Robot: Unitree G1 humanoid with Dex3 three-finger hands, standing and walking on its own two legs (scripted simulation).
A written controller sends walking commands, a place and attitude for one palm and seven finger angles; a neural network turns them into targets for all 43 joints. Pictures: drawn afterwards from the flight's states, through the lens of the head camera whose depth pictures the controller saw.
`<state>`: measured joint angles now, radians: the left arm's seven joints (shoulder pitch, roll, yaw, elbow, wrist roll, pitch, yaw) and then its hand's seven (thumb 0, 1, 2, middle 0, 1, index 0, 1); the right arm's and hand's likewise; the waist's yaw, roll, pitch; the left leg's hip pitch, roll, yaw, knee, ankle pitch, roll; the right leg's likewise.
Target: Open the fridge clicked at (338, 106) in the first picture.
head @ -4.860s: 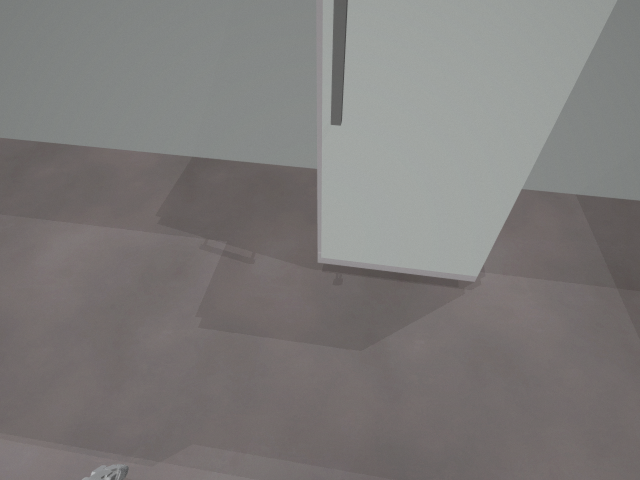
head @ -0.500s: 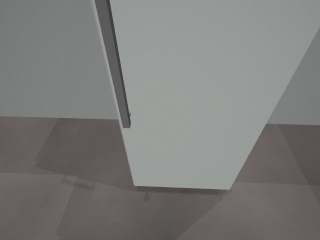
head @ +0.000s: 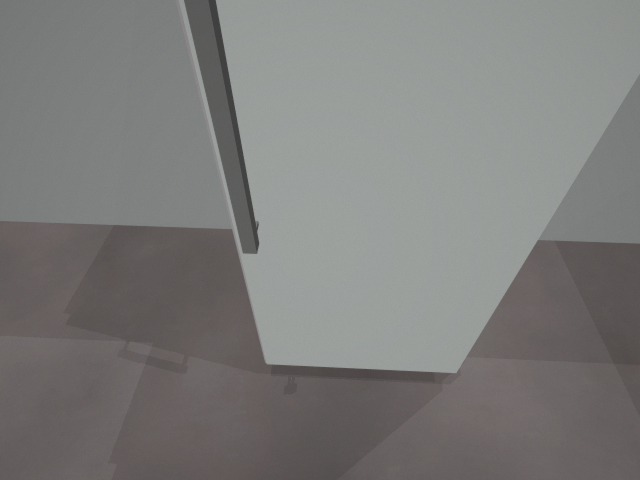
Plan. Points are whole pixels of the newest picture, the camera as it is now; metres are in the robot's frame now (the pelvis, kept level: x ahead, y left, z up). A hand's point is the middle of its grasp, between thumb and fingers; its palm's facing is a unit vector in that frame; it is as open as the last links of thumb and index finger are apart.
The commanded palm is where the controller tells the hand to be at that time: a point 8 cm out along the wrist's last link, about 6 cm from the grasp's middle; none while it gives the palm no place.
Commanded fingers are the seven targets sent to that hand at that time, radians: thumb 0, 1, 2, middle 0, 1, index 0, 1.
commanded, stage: look again from close up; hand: left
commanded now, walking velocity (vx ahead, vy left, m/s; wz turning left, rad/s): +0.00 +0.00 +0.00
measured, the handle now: (230, 123) +0.53 +0.16 +0.18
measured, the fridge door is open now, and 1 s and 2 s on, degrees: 0 0 0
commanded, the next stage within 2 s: raise the hand to about handle height in 0.60 s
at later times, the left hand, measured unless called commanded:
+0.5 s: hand out of the picture +0.01 +0.16 -0.17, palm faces +0.02 -0.98 -0.20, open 7.4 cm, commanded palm none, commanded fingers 0.00 0.90 0.90 -0.20 -0.30 -0.20 -0.30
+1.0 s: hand (207, 396) +0.21 +0.15 +0.01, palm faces +0.00 -1.00 +0.00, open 7.9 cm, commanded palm +0.13 +0.23 -0.04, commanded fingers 0.00 0.53 0.74 -0.23 -0.54 -0.23 -0.54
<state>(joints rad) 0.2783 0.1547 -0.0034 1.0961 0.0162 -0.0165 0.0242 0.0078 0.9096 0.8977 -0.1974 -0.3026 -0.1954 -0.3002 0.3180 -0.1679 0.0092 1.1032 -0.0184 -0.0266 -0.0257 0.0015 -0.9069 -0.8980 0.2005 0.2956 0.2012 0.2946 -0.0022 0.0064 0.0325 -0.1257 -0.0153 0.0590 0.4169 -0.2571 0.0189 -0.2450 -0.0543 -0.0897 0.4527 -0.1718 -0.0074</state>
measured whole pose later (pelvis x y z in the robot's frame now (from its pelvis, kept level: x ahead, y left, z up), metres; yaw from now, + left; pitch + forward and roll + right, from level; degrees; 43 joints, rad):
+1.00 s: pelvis +0.00 -0.01 -0.04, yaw -1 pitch +6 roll +1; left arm 0.37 0.15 0.11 0.13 -0.23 -0.54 -0.21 0.02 0.76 0.83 -0.20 -0.41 -0.20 -0.40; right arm 0.18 -0.27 -0.06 0.61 0.01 -0.30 0.00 0.01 -0.91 -0.90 0.20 0.30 0.20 0.29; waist -0.04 -0.02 -0.09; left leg -0.49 0.01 0.07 0.83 -0.45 0.01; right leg -0.60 -0.05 -0.07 0.84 -0.34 -0.02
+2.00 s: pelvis +0.02 +0.01 -0.02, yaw +2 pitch +3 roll -2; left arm 0.17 0.37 0.35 0.04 -0.34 -0.11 -0.38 0.00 -0.41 0.34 -0.29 -1.14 -0.29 -1.14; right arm 0.24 -0.26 0.06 0.57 0.05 -0.28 -0.09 0.01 -0.90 -0.90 0.20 0.30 0.20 0.30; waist 0.03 0.03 -0.06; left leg -0.34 0.01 0.02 0.72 -0.43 0.03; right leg -0.41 -0.05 -0.12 0.67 -0.30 0.00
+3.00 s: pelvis +0.01 +0.00 -0.01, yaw +1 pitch +0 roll -1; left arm -0.07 0.42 0.44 0.26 -0.33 -0.02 -0.47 -0.01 -0.50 0.30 -0.30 -1.20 -0.30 -1.20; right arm 0.25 -0.27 0.07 0.61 0.06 -0.26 -0.12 0.01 -0.90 -0.90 0.21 0.30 0.21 0.30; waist 0.04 0.04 -0.01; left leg -0.21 0.01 0.03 0.56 -0.34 0.01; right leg -0.30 -0.03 -0.11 0.53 -0.23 -0.01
